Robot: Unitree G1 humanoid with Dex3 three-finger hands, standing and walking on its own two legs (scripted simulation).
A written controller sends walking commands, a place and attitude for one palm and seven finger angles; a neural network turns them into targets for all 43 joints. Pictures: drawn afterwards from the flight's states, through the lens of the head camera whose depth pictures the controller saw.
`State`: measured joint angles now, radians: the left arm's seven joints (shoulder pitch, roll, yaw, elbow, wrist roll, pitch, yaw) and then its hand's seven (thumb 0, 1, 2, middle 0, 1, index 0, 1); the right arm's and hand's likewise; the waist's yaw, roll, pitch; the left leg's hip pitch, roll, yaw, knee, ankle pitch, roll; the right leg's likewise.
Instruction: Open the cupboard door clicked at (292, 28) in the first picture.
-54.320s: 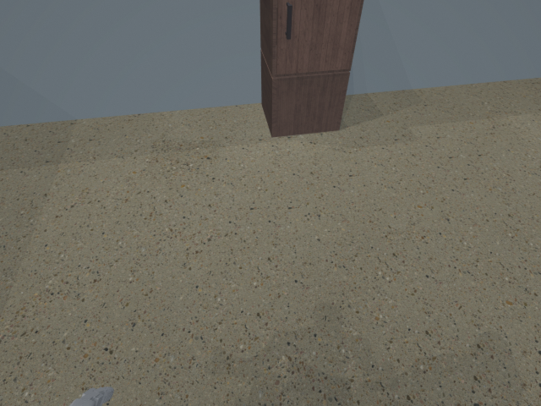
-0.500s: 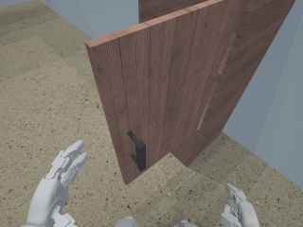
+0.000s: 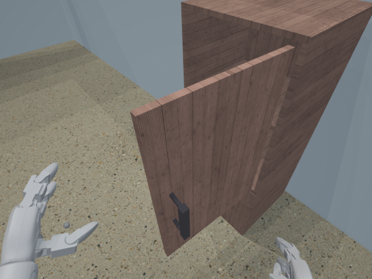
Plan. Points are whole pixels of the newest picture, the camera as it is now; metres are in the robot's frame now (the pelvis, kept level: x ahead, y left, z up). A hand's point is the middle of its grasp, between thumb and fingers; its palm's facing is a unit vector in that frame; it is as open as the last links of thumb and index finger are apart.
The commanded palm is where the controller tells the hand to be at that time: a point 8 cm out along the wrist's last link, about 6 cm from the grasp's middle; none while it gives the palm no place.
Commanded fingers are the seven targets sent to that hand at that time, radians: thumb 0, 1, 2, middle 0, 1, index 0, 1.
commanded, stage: draw the hand back to the body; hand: left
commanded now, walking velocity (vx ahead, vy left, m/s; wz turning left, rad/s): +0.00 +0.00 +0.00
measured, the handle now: (179, 216) +0.29 +0.05 -0.05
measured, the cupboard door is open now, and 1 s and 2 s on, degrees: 86 86 86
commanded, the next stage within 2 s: step back with the hand held close in 0.66 s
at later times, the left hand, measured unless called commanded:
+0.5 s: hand (43, 197) +0.19 +0.24 +0.18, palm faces +0.45 -0.81 -0.39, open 7.6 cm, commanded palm +0.14 +0.28 +0.20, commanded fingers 0.00 0.90 0.90 -0.20 -0.30 -0.20 -0.30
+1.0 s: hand (48, 192) +0.20 +0.24 +0.18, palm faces +0.38 -0.80 -0.47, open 7.4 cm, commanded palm +0.13 +0.28 +0.20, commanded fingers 0.00 0.90 0.90 -0.20 -0.30 -0.20 -0.30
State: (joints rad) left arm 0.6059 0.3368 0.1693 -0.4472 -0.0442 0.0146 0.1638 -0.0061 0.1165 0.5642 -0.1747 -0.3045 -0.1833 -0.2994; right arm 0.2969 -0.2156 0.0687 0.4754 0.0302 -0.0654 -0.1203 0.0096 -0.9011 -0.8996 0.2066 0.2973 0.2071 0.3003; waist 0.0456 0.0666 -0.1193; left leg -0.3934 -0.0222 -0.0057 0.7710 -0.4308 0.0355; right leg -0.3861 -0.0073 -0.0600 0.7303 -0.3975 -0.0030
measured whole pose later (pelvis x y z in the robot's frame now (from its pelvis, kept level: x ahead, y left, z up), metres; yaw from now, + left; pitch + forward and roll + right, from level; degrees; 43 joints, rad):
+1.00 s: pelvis -0.01 -0.01 +0.03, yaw -1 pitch -1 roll -1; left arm 0.50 0.37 0.37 -0.42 -0.04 -0.13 0.13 0.01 0.89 0.90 -0.21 -0.31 -0.21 -0.30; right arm 0.16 -0.24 0.01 0.59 0.00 -0.05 -0.08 0.01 -0.90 -0.90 0.21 0.30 0.21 0.30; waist 0.01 0.05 0.03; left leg -0.19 0.00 0.01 0.46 -0.25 0.01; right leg -0.19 0.02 -0.04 0.41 -0.21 -0.02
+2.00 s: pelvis -0.21 -0.01 +0.02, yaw +0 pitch +2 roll -2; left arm 0.51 0.41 0.46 -0.61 -0.04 -0.18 0.17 0.01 0.89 0.90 -0.21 -0.31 -0.21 -0.30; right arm 0.13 -0.14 0.01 0.62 -0.01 -0.14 -0.03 0.01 -0.90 -0.90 0.21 0.30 0.21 0.30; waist 0.04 -0.03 0.03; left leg -0.43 0.09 0.09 0.50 -0.11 0.02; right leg -0.37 0.06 0.01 1.03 -0.49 0.03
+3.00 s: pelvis -0.33 -0.05 +0.02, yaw -1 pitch +0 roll +1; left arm 0.46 0.38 0.30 -0.35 0.02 -0.22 0.12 0.01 0.89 0.90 -0.20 -0.30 -0.21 -0.30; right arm 0.20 -0.26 -0.03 0.68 -0.01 -0.14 -0.03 0.01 -0.90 -0.90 0.21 0.30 0.21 0.30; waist 0.01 0.00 0.03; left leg -0.28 0.01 0.06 0.50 -0.22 0.01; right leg -0.27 -0.01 -0.10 0.58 -0.30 -0.04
